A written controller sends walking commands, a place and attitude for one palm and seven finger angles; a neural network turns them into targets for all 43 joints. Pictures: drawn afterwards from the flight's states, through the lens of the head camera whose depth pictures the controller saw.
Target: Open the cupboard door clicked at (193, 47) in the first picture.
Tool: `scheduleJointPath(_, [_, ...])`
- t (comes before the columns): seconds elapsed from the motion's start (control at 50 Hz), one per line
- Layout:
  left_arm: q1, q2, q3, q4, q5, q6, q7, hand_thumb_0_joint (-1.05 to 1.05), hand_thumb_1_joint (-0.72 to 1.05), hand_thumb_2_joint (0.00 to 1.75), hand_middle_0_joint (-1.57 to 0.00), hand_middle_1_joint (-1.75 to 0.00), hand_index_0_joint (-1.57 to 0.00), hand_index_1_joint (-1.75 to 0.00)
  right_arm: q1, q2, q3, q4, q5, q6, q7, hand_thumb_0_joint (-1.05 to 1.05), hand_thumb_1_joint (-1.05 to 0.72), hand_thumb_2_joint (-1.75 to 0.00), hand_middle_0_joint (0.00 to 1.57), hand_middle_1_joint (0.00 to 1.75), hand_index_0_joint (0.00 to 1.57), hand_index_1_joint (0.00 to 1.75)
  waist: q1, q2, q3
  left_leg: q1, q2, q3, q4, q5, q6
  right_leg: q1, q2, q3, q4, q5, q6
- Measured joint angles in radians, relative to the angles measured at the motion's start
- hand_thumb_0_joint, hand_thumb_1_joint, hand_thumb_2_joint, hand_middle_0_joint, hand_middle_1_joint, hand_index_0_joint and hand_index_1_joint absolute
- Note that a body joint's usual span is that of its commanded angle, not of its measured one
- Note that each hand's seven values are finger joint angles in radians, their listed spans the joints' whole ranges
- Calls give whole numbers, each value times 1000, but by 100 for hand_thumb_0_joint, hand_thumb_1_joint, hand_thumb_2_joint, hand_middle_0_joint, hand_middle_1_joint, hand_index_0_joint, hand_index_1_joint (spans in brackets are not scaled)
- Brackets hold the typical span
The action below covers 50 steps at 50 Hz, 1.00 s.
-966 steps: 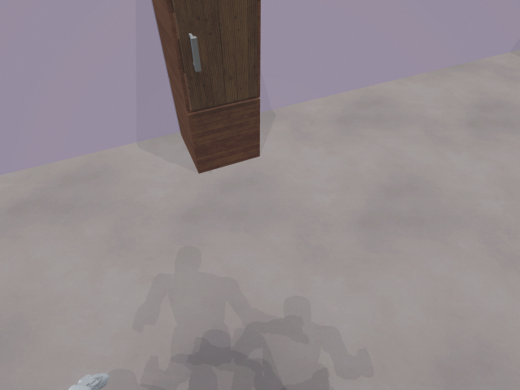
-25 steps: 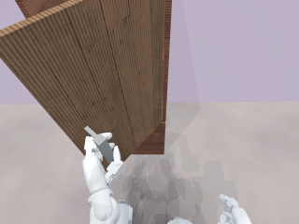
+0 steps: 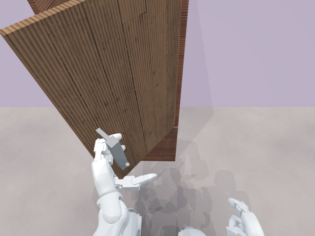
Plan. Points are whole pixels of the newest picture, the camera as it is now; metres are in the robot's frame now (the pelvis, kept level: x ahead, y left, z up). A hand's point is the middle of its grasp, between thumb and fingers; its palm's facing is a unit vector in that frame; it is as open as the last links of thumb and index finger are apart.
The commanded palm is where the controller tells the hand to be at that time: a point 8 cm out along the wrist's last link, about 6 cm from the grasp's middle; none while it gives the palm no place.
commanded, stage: open thumb and fingers to let go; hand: left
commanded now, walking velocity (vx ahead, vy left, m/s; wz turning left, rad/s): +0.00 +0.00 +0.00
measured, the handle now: (112, 149) +0.33 +0.13 +0.04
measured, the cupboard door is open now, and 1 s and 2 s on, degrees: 50 50 50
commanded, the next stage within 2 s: slide the hand sideways off the handle in 0.26 s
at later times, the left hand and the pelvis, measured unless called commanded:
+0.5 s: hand (123, 175) +0.26 +0.09 +0.03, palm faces -0.02 -1.00 -0.09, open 16.0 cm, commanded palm +0.24 +0.13 +0.03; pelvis -0.01 +0.03 +0.00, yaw -1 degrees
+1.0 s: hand (106, 195) +0.22 +0.12 +0.04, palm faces +0.00 -1.00 +0.01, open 16.3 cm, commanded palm +0.19 +0.18 +0.03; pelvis -0.01 +0.05 -0.01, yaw -2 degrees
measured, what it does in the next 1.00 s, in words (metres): stands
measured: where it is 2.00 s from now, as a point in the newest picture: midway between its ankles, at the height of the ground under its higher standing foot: outside the picture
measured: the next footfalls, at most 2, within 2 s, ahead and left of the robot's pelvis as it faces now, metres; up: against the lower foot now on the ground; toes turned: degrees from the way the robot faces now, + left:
none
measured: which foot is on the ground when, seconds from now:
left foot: down 0.00-1.00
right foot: down 0.00-1.00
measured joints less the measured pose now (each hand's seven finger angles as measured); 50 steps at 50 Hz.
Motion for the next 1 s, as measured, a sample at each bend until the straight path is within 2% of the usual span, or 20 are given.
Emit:
scheduleJointPath(0.14, [5, -7, -32, -6, 19, 10, 23, -1, -46, 31, -26, -94, -28, -94, 5, 10, 9, -1, -2, -7, -1, 1, -90, -90, 20, 30, 21, 30, -4, 1, 1, 2, 1, 5, 3, -2, 12, 8, 0, 6, -13, 10, 15])
scheduleJointPath(0.3, [-4, 3, -77, -2, 45, 20, 40, -1, -49, 30, -23, -60, -26, -59, -3, 22, 18, 2, -4, -11, 0, 1, -90, -90, 20, 30, 21, 30, -8, 3, 4, -6, 4, 4, 21, -6, 25, 9, 3, 6, -15, 16, 27])
scheduleJointPath(0.38, [-15, 3, -83, 3, 42, 33, 39, -1, -50, 30, -26, -50, -28, -52, -12, 28, 23, 5, -3, -8, 0, 1, -90, -90, 20, 30, 21, 30, -6, 3, 4, -4, 5, 5, 24, -5, 30, 12, 4, 7, -17, 20, 32])
scheduleJointPath(0.4, [-12, 11, -81, -1, 42, 32, 21, -1, -50, 30, -27, -48, -28, -50, -13, 28, 28, 3, -1, -7, 3, 1, -90, -90, 20, 30, 21, 30, -10, 1, 3, -6, 3, 6, 24, -4, 32, 9, 2, 8, -15, 21, 33])
scheduleJointPath(0.42, [-4, 29, -77, -9, 39, 22, -32, -1, -50, 30, -27, -46, -26, -49, -10, 27, 30, -6, 3, -3, 7, 1, -90, -90, 20, 30, 21, 30, -12, 0, 1, -11, 1, 7, 25, -3, 33, 4, 0, 8, -11, 20, 34])
scheduleJointPath(0.48, [11, 128, -69, -29, 13, -20, -234, -1, -50, 30, -24, -41, -20, -43, 3, 17, 29, -35, 17, 7, 8, 1, -90, -90, 20, 30, 21, 30, -12, 1, 2, -24, -2, 7, 39, -4, 38, -7, -3, 8, 3, 17, 36])
scheduleJointPath(0.54, [30, 198, -75, -68, -70, -41, -392, -1, -50, 30, -21, -37, -16, -38, 12, -3, 22, -57, 41, 11, 4, 1, -90, -90, 20, 30, 21, 30, -11, 19, 18, -21, -1, 5, 53, -10, 43, 0, -2, 7, 7, 16, 41])
scheduleJointPath(0.6, [65, 173, -75, -104, -154, -33, -448, -2, -50, 30, -19, -34, -14, -35, 24, -21, 15, -73, 59, 14, -1, 1, -90, -90, 20, 30, 21, 30, -4, 32, 30, -3, 2, 13, 48, -12, 50, 19, 0, 15, -5, 22, 50])
scheduleJointPath(0.64, [93, 134, -75, -118, -167, -26, -438, -1, -50, 30, -18, -33, -14, -33, 34, -28, 14, -83, 63, 16, 0, 1, -90, -90, 20, 30, 21, 30, 0, 30, 28, 4, 2, 21, 41, -11, 56, 23, -2, 23, -12, 27, 56])
scheduleJointPath(0.7, [129, 96, -87, -139, -126, -29, -395, -1, -50, 30, -16, -31, -14, -32, 45, -27, 13, -104, 58, 20, 8, 1, -90, -90, 20, 30, 20, 30, -1, 14, 19, -6, 0, 31, 43, -10, 61, 8, -6, 32, -4, 26, 61])
scheduleJointPath(0.76, [153, 101, -99, -173, -61, -39, -361, -1, -50, 30, -14, -30, -14, -31, 45, -19, 13, -125, 52, 25, 19, 1, -90, -90, 20, 30, 20, 30, -6, 1, 11, -34, -2, 33, 64, -15, 63, -19, -8, 34, 21, 17, 62])
scheduleJointPath(0.82, [179, 127, -106, -213, -31, -40, -354, -1, -50, 30, -13, -29, -14, -30, 37, -11, 15, -143, 50, 34, 25, 1, -90, -90, 20, 30, 20, 30, -8, -2, 13, -54, -1, 30, 87, -23, 63, -37, -8, 31, 43, 8, 61])
scheduleJointPath(0.94, [246, 161, -90, -277, -70, -11, -370, -1, -50, 30, -14, -30, -15, -30, 28, 1, 30, -162, 56, 45, 16, 1, -90, -90, 20, 30, 21, 30, 2, 11, 25, -51, 1, 23, 95, -27, 63, -29, -4, 26, 43, 6, 61])
scheduleJointPath(1.0, [277, 168, -72, -301, -94, -17, -386, -1, -50, 30, -14, -30, -15, -30, 30, 5, 39, -165, 58, 37, 9, 1, -90, -90, 20, 30, 21, 30, 7, 15, 22, -48, 1, 20, 92, -27, 62, -24, -3, 23, 36, 8, 61])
